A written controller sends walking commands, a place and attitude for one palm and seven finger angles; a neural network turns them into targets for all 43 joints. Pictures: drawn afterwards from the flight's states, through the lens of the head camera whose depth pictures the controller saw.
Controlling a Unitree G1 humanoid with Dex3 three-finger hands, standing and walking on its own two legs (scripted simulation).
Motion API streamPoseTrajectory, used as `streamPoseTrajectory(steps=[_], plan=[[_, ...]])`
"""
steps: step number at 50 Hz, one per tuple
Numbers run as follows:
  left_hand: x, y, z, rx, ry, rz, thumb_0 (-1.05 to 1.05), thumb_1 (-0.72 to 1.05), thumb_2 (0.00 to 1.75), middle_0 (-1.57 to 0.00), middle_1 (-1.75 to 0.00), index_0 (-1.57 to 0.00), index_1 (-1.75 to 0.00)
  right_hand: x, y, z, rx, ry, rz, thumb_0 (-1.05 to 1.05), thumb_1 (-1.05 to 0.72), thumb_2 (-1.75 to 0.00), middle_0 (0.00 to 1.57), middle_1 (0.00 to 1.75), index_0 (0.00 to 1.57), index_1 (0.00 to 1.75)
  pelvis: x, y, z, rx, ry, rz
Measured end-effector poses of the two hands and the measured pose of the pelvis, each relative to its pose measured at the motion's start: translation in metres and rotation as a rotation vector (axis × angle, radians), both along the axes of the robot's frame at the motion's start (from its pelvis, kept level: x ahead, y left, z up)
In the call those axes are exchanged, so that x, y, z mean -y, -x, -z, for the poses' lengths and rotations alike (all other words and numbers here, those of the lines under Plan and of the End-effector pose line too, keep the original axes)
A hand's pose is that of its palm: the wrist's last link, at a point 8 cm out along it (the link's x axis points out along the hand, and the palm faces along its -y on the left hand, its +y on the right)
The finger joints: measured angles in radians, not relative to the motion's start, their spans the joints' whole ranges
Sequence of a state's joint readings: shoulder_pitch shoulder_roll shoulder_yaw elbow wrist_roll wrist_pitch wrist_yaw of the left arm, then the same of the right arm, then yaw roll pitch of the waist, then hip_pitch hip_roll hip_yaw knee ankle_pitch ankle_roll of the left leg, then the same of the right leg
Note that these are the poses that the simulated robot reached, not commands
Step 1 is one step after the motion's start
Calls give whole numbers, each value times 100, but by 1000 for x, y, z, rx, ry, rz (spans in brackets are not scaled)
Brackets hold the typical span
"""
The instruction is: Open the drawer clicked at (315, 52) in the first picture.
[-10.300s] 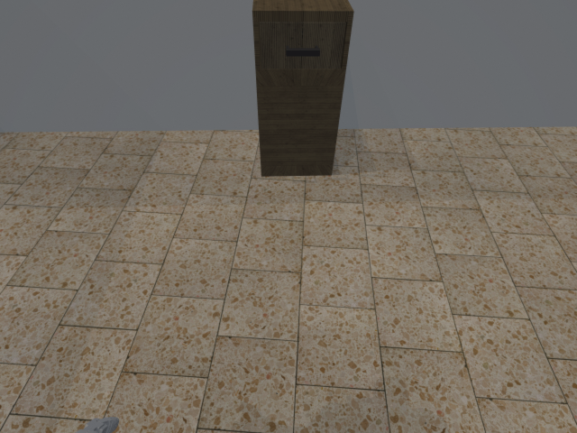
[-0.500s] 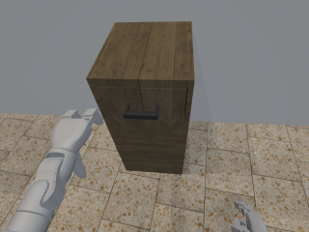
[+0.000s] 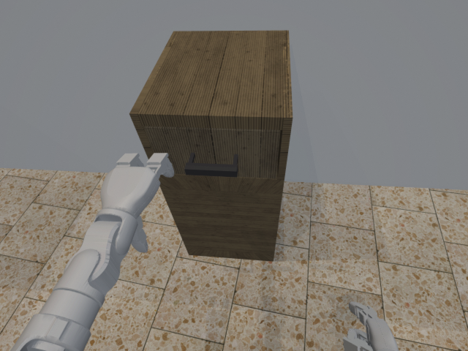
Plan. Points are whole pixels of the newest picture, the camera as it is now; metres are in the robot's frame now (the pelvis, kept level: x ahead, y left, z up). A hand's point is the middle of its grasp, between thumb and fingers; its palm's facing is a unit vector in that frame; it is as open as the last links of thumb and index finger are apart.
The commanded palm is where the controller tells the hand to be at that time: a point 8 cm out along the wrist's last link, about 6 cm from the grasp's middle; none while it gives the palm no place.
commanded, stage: move the hooked fingers above the handle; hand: left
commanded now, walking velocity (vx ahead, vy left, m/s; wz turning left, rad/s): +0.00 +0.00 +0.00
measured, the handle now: (212, 163) +0.56 +0.14 -0.08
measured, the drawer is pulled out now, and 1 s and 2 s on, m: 0.00 0.00 0.00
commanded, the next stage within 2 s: none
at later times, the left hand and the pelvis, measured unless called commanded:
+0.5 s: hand (176, 181) +0.42 +0.18 +0.03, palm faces +0.02 -0.05 -1.00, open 13.9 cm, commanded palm +0.40 +0.19 +0.08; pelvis +0.01 +0.00 -0.01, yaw -1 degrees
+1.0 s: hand (199, 167) +0.48 +0.15 +0.00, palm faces +0.00 -0.02 -1.00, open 13.9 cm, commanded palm +0.47 +0.15 +0.05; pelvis +0.01 +0.00 -0.02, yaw -1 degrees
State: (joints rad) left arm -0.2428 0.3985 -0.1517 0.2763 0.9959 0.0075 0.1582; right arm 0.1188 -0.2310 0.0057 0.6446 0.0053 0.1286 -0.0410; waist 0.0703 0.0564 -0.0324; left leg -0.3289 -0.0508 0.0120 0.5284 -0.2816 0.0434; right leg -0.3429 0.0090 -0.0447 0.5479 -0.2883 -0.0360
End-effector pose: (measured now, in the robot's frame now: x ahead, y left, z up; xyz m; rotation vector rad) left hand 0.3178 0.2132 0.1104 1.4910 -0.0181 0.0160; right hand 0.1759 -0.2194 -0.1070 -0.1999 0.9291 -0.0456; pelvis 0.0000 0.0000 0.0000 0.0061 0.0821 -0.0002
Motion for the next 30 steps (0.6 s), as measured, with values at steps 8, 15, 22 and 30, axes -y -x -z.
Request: streamPoseTrajectory(steps=[8,15,22,30], plan=[[-3,-28,10,-13,-34,-70,0,-49,30,-32,-120,-32,-120,15,27,11,-66,7,63,1,-91,-89,20,30,21,30,3,0,2,-33,-1,9],[12,-44,21,-56,-21,-31,0,-49,30,-32,-120,-31,-120,32,52,18,-129,35,118,1,-91,-89,20,30,20,30,3,-4,4,-52,-1,8],[32,-65,30,-28,-28,26,0,-49,30,-32,-120,-32,-120,42,71,24,-173,51,158,1,-91,-89,20,30,20,30,5,-5,8,-85,-3,13],[34,-91,37,-29,-55,-48,0,-49,30,-32,-120,-31,-120,42,87,32,-217,31,191,0,-91,-89,20,30,20,30,6,-7,10,-123,-4,21]])
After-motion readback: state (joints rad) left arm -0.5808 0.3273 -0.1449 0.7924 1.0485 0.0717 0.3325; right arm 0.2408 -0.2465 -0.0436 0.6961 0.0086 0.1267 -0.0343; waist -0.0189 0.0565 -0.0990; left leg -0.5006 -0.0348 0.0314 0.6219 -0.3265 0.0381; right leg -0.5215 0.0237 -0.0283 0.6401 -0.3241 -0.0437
